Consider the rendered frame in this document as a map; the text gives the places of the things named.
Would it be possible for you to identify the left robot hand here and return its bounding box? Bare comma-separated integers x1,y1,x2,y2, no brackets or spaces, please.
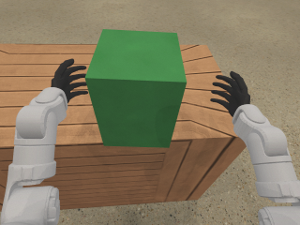
51,58,88,103

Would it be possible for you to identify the right robot hand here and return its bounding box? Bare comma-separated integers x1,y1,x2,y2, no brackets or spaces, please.
210,71,250,117

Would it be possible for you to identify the carton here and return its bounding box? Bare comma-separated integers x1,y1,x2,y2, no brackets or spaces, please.
85,29,187,148

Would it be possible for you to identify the robot right forearm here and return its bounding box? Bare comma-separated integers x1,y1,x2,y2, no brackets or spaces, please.
232,104,300,206

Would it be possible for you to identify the left robot upper arm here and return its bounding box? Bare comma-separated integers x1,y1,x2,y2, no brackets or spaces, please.
0,186,60,225

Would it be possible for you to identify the right robot upper arm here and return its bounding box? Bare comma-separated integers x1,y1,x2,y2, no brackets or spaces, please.
258,206,300,225

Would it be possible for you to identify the robot left forearm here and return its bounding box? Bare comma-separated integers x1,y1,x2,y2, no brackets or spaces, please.
0,87,68,224

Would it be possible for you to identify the pedestal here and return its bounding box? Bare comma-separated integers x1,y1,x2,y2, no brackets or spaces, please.
0,43,247,212

